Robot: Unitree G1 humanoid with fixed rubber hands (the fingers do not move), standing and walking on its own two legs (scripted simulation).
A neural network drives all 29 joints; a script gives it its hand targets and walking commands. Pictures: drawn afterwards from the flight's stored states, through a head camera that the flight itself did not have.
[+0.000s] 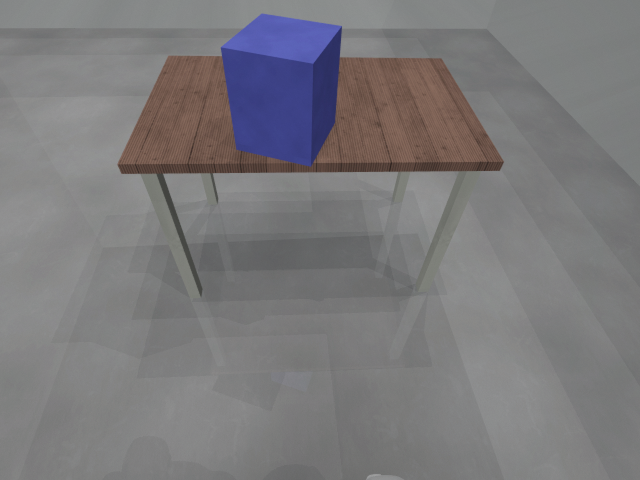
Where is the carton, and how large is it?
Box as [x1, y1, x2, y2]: [221, 14, 341, 166]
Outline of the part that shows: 261,14 221,47 236,149 310,166 334,123 341,26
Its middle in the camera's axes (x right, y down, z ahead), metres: -0.08 -0.37 +0.93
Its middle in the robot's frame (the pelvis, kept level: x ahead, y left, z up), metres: +0.97 +0.04 +0.01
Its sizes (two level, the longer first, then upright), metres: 0.210 0.200 0.250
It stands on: a table, 0.63 m high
